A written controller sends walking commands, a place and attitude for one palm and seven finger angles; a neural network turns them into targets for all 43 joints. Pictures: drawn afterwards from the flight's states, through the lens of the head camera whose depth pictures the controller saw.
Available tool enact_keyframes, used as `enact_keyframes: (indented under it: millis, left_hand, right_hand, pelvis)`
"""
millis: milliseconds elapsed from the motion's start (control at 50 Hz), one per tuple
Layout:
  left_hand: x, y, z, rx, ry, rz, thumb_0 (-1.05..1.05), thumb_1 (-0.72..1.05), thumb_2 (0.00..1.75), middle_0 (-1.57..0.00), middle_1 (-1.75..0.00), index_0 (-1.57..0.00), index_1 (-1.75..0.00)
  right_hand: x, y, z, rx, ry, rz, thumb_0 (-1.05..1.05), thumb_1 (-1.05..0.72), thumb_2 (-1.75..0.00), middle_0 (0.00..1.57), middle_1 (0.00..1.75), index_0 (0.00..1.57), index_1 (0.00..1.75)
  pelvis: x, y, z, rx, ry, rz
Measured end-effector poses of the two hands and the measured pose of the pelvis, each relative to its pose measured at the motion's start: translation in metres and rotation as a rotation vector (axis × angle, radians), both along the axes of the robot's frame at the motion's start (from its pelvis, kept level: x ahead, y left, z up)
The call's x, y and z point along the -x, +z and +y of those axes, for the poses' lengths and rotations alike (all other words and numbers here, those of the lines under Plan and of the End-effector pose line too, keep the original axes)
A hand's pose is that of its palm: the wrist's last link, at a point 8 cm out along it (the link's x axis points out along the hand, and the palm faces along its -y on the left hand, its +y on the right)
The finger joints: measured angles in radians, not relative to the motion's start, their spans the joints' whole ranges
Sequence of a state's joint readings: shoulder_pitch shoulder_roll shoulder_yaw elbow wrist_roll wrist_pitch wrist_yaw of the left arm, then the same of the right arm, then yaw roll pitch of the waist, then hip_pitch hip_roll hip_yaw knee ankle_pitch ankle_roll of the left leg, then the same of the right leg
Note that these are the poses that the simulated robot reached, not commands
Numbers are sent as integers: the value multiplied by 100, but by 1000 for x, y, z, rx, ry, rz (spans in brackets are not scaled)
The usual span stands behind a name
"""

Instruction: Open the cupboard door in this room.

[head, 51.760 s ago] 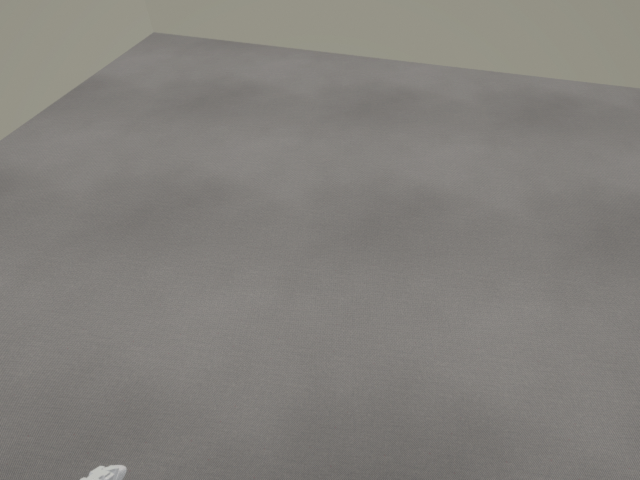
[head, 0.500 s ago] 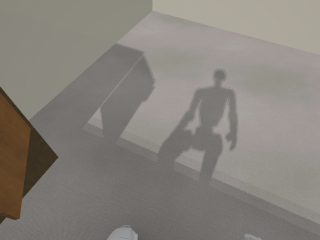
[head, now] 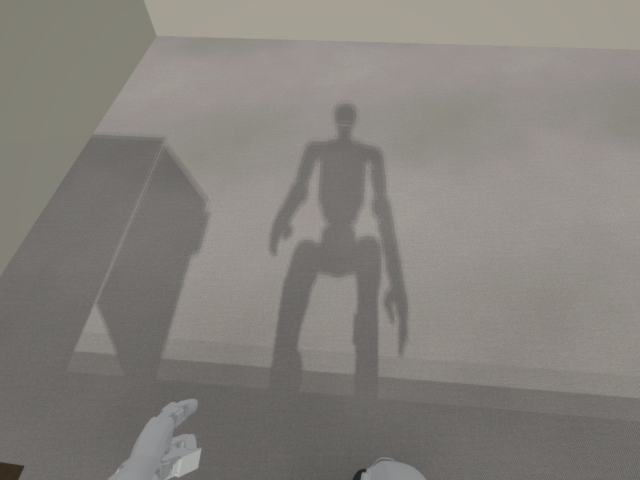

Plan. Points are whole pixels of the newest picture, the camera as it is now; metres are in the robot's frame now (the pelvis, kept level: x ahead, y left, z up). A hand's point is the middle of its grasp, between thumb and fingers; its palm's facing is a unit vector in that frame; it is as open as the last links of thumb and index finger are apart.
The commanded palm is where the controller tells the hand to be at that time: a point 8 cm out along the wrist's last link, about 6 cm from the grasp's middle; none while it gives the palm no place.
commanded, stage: walk to a spot facing it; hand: left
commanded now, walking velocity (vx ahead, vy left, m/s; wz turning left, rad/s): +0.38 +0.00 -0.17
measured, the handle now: out of the picture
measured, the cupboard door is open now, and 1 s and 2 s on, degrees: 41 41 41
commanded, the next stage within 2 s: turn to face it in 0.96 s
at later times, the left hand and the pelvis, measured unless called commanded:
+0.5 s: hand (198, 420) +0.22 +0.19 -0.18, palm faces -0.01 -0.99 -0.16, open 7.3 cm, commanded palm none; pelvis +0.25 +0.01 +0.00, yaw -4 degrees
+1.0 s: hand (266, 225) +0.58 +0.11 -0.15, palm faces -0.09 -0.97 -0.22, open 7.2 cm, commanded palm none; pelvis +0.49 -0.07 +0.02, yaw -6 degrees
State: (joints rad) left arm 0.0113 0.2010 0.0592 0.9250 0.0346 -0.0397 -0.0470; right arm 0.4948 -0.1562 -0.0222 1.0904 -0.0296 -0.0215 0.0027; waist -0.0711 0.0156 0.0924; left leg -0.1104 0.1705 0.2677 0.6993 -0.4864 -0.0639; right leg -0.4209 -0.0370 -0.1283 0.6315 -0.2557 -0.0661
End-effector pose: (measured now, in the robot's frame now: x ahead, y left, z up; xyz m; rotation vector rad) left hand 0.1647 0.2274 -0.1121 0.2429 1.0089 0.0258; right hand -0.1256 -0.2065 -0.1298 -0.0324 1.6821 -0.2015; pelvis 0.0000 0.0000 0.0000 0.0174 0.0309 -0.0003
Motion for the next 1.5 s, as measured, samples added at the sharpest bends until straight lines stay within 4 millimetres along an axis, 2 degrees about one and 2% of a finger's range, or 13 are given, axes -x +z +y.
enact_keyframes:
  millis: [60, 200, 340, 420, 500, 660, 780, 860, 940, 1080, 1220, 1300, 1500]
  left_hand:
    - [-12, -1, -13, 8, 24, 13, 0, 91, 90, -19, -29, -20, -30]
    - [-6, 0, -7, -17, 118, 159, -4, 96, 90, -20, -29, -21, -30]
    - [-2, -17, 8, 0, 171, 336, -2, 94, 90, -20, -29, -20, -30]
    - [-12, -36, 15, 26, 189, 444, -1, 92, 90, -20, -29, -20, -30]
    - [-59, -34, 17, 34, 162, 451, 0, 91, 90, -20, -29, -20, -30]
    - [-206, -5, 6, 28, 94, 277, 1, 93, 90, -19, -29, -20, -30]
    - [-316, 1, -18, -21, -8, 215, 1, 93, 90, -19, -29, -20, -30]
    - [-381, -8, -44, -42, -37, 142, 0, 92, 90, -19, -29, -20, -30]
    - [-404, -6, -66, -24, -6, 146, 0, 91, 90, -19, -29, -20, -30]
    - [-411, -9, -71, -11, 68, 270, -1, 95, 90, -20, -29, -21, -30]
    - [-423, -42, -67, 49, 158, 406, 0, 92, 90, -20, -29, -20, -30]
    - [-459, -44, -60, 40, 191, 382, 0, 91, 90, -20, -29, -20, -30]
    - [-564, -3, -61, -13, 239, 126, 0, 91, 90, -19, -29, -20, -30]
  right_hand:
    - [-44, -2, -14, 16, -11, -24, 1, -91, -90, 20, 30, 20, 30]
    - [-216, 8, -39, 66, 43, -324, 0, -91, -90, 20, 30, 19, 30]
    - [-380, 18, -33, 78, 141, -541, 0, -91, -90, 20, 30, 19, 30]
    - [-451, 15, -24, 116, 177, -636, 0, -91, -90, 20, 30, 19, 30]
    - [-466, 17, -19, 130, 151, -610, 0, -91, -90, 20, 30, 20, 30]
    - [-428, 17, -21, 100, 39, -333, 0, -93, -90, 20, 30, 20, 30]
    - [-410, 8, -30, 51, -69, -155, 0, -92, -90, 20, 30, 20, 30]
    - [-418, -7, -43, 13, -111, -55, 0, -91, -90, 20, 30, 20, 30]
    - [-476, -3, -64, 26, -98, -77, 0, -91, -90, 20, 30, 20, 30]
    - [-642, 9, -93, 71, -11, -321, 0, -92, -90, 20, 30, 19, 30]
    - [-786, 4, -101, 132, 130, -486, 0, -93, -90, 20, 30, 19, 30]
    - [-825, 7, -98, 143, 175, -502, 0, -92, -90, 20, 30, 19, 30]
    - [-871, 6, -108, 64, 248, -457, 0, -91, -90, 20, 30, 20, 30]
  pelvis:
    - [-26, 4, -8, 4, -10, -19]
    - [-91, 21, -17, 17, -24, -11]
    - [-165, 14, -6, 39, -34, -24]
    - [-213, -2, 8, 37, -54, -36]
    - [-247, 3, 14, 20, -77, -41]
    - [-319, 25, 6, 20, -103, -20]
    - [-380, 19, -22, 4, -136, -9]
    - [-423, 2, -49, -2, -140, -9]
    - [-458, 10, -62, 14, -125, -16]
    - [-526, 21, -73, 20, -84, -8]
    - [-599, -3, -58, 47, -36, -37]
    - [-620, -2, -58, 31, -4, -31]
    - [-650, 11, -83, 29, 97, -2]
